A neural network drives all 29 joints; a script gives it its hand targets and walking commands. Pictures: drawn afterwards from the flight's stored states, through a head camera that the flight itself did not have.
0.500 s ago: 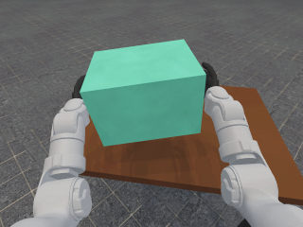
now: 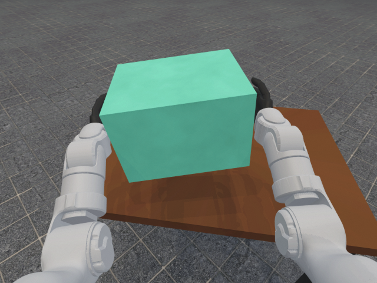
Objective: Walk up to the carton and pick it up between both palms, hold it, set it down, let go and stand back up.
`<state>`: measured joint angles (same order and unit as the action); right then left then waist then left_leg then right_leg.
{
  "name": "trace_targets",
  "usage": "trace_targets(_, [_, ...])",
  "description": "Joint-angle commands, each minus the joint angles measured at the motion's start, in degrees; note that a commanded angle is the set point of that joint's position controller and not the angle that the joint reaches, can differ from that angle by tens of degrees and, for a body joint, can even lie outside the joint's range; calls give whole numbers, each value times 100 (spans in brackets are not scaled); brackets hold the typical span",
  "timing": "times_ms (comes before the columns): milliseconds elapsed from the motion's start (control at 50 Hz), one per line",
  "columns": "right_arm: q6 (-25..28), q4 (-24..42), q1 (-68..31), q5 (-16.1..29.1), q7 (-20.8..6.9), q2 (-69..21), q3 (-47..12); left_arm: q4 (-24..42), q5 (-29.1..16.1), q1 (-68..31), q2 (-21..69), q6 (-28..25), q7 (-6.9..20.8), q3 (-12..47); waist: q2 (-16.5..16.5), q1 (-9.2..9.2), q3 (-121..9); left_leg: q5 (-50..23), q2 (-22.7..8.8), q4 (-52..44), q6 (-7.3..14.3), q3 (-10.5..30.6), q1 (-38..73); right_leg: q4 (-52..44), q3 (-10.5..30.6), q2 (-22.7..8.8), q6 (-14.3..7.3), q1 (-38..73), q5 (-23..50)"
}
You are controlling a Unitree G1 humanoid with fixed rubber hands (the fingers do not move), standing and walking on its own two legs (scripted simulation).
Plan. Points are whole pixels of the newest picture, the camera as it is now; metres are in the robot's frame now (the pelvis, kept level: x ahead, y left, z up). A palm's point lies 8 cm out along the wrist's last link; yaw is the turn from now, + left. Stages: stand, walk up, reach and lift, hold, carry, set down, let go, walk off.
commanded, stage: hold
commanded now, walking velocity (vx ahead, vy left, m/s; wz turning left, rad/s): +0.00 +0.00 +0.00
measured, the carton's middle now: (180, 113) +0.40 +0.01 +0.20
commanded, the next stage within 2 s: none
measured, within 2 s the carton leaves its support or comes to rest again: neither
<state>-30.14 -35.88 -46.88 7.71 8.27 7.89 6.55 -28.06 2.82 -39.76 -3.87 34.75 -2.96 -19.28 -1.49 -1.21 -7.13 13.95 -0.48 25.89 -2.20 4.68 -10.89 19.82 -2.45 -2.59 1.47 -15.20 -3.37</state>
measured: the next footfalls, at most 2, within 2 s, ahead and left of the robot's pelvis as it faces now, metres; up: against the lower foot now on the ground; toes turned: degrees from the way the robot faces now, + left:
none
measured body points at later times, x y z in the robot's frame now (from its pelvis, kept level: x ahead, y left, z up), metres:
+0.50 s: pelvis +0.00 +0.00 +0.00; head -0.06 -0.01 +0.45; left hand +0.39 +0.18 +0.18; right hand +0.40 -0.17 +0.21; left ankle +0.00 +0.14 -0.74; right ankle +0.08 -0.14 -0.74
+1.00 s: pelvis +0.00 +0.00 +0.00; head -0.06 +0.00 +0.45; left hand +0.39 +0.18 +0.18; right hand +0.40 -0.17 +0.21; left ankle +0.00 +0.14 -0.74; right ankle +0.08 -0.14 -0.74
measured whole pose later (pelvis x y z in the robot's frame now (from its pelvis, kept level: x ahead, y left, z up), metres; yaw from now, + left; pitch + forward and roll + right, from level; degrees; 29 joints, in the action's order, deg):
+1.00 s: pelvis +0.00 +0.00 +0.00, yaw +0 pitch -1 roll +0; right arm -30.0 -35.7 -46.8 7.7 8.3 7.8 6.6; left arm -27.5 3.0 -39.7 -3.7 35.0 -2.9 -19.6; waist -1.3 -1.2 -7.0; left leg 13.9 -0.5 25.9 -2.2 4.7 -10.6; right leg 19.8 -2.4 -2.6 1.5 -14.9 -3.4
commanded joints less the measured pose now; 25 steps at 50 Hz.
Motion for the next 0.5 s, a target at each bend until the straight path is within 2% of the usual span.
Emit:
trace_targets(0, [359, 1837, -4144, 963, -796, -3902, -1936, 1800, -458, -4567, 3642, -283, 1130, 2591, 71, -402, -2440, -406, 494, -1185, 35, -68, -999, -203, 248, 505, -116, 3354, 406])
trace_targets(40, [349, 1598, -4116, 885, -826, -3994, -1881, 1732, -401, -4710, 3622, -303, 1112, 2499, 137, -365, -2187, -208, 485, -1238, 94, -92, -1074, -253, 240, 504, -137, 3216, 129])
trace_targets(60, [340, 1489, -4039, 835, -820, -3943, -1794, 1666, -393, -4634, 3608, -288, 1128, 2493, 115, -427, -2136, -181, 466, -1262, 82, -79, -1135, -251, 222, 498, -148, 3253, 131])
trace_targets(100, [348, 1637, -4048, 871, -832, -3850, -1830, 1637, -361, -4512, 3574, -250, 1130, 2498, 71, -384, -2172, -230, 482, -1253, 96, -78, -1108, -225, 223, 501, -143, 3250, 216])
trace_targets(120, [348, 1673, -4002, 900, -842, -3985, -1892, 2006, -472, -4671, 3644, -308, 1121, 2638, 74, -441, -2476, -427, 471, -1203, 62, -93, -1010, -180, 256, 507, -149, 3432, 424])
trace_targets(140, [366, 1574, -3947, 897, -844, -3998, -1851, 1958, -523, -4814, 3644, -314, 1100, 2707, 7, -498, -2372, -468, 472, -1177, 21, -76, -994, -174, 256, 506, -169, 3296, 469])
trace_targets(160, [391, 1752, -4217, 897, -842, -3930, -1864, 1754, -472, -4769, 3663, -325, 1100, 2605, 107, -396, -2455, -275, 457, -1187, 63, -71, -1065, -177, 206, 529, -119, 3260, 233])
trace_targets(180, [374, 1827, -4123, 911, -833, -3989, -1925, 1646, -518, -4576, 3616, -302, 1102, 2651, 155, -439, -2473, -257, 507, -1203, 92, -106, -1131, -189, 251, 502, -113, 3381, 412])
trace_targets(200, [370, 1775, -4053, 943, -823, -3950, -1990, 1745, -475, -4538, 3599, -323, 1093, 2584, 174, -400, -2435, -357, 508, -1211, 107, -85, -1093, -184, 237, 513, -95, 3350, 413])
trace_targets(240, [365, 1656, -3984, 913, -830, -3962, -1909, 2003, -496, -4779, 3665, -336, 1099, 2656, 70, -440, -2554, -451, 469, -1179, 34, -80, -921, -174, 262, 515, -131, 3361, 472])
trace_targets(260, [323, 1547, -4136, 856, -808, -3896, -1815, 1567, -409, -4718, 3617, -297, 1113, 2494, 159, -459, -2163, -179, 488, -1227, 75, -96, -1104, -231, 233, 503, -131, 3277, 219])
trace_targets(280, [362, 1646, -4068, 852, -814, -3933, -1842, 1665, -421, -4668, 3606, -291, 1124, 2567, 73, -457, -2232, -178, 481, -1254, 88, -98, -1130, -231, 252, 497, -143, 3267, 243])
trace_targets(320, [372, 1766, -4019, 916, -803, -3986, -1911, 1870, -479, -4566, 3632, -313, 1106, 2583, 148, -438, -2355, -421, 490, -1198, 89, -80, -1061, -194, 231, 518, -135, 3368, 483])
trace_targets(340, [328, 1542, -3943, 865, -823, -3920, -1828, 1756, -411, -4637, 3595, -305, 1118, 2503, 123, -424, -2227, -216, 465, -1243, 80, -79, -1048, -237, 236, 505, -132, 3276, 201])
trace_targets(400, [339, 1764, -3979, 899, -809, -3886, -1885, 1781, -413, -4492, 3591, -282, 1147, 2531, 149, -480, -2349, -322, 503, -1245, 76, -86, -1095, -196, 264, 498, -107, 3481, 464])
trace_targets(420, [282, 1461, -4004, 847, -796, -3890, -1818, 1611, -357, -4610, 3523, -272, 1166, 2373, 177, -482, -2095, -159, 508, -1303, 89, -109, -1156, -237, 253, 483, -113, 3429, 302])
trace_targets(440, [331, 1562, -3969, 854, -802, -4006, -1866, 1862, -378, -4750, 3576, -315, 1160, 2516, 68, -451, -2255, -207, 484, -1255, 88, -108, -1087, -188, 243, 484, -118, 3427, 327])
trace_targets(460, [345, 1597, -3945, 888, -805, -3994, -1919, 1798, -371, -4622, 3542, -285, 1165, 2505, 116, -375, -2344, -295, 494, -1237, 92, -115, -1111, -169, 247, 495, -114, 3443, 423])
trace_targets(480, [337, 1613, -4103, 880, -799, -3966, -1888, 1575, -323, -4577, 3526, -274, 1166, 2393, 193, -409, -2204, -155, 512, -1260, 114, -125, -1175, -222, 244, 479, -109, 3422, 290])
